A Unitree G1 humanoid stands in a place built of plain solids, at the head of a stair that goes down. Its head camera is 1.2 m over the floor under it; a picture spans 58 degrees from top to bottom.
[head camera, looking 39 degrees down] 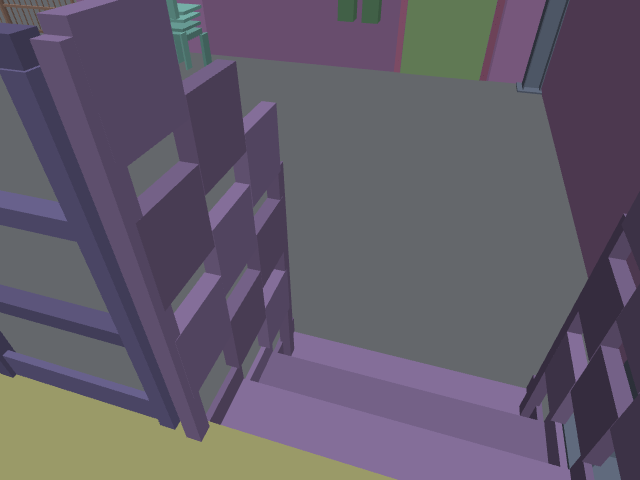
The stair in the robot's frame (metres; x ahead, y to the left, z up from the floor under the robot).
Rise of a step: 0.17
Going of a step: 0.25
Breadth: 1.12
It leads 17 degrees to the right of straight ahead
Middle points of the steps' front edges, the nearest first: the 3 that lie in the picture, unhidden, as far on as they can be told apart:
0.74 -0.24 -0.16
0.98 -0.32 -0.33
1.22 -0.39 -0.49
